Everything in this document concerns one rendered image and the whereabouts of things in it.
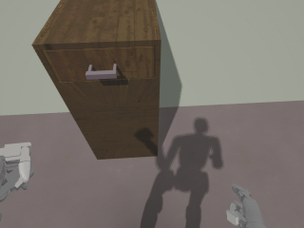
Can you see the cabinet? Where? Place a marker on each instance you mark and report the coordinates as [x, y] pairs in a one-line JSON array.
[[119, 118]]

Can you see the drawer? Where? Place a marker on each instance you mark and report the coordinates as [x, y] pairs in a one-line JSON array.
[[71, 64]]

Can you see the right robot hand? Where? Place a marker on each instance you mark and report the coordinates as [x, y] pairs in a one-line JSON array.
[[242, 214]]

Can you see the left robot hand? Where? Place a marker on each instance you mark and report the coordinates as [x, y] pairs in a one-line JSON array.
[[15, 158]]

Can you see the handle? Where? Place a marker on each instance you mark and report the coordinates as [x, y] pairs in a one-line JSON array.
[[101, 74]]

